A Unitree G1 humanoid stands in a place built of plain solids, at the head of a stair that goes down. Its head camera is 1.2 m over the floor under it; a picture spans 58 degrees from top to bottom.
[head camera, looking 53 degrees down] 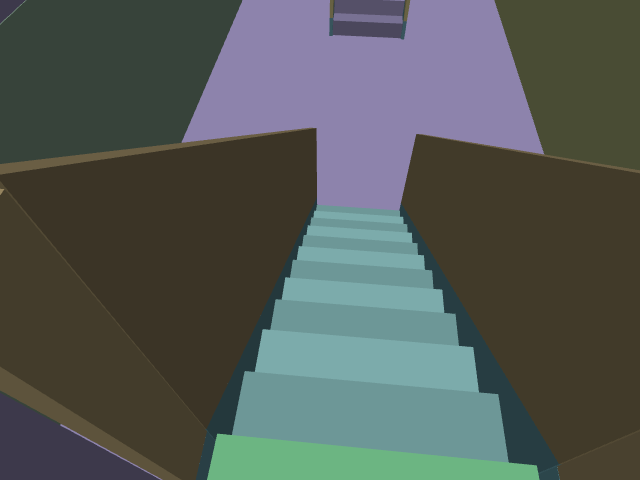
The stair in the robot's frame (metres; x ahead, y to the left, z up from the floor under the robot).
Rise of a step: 0.18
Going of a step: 0.23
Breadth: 0.81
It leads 5 degrees to the right of straight ahead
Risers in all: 12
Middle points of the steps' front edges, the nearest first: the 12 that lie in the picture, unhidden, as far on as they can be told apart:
0.24 -0.14 0.00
0.47 -0.16 -0.18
0.71 -0.18 -0.36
0.94 -0.20 -0.54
1.17 -0.22 -0.72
1.40 -0.24 -0.90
1.64 -0.27 -1.08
1.87 -0.29 -1.26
2.10 -0.31 -1.45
2.33 -0.33 -1.63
2.57 -0.35 -1.81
2.80 -0.37 -1.99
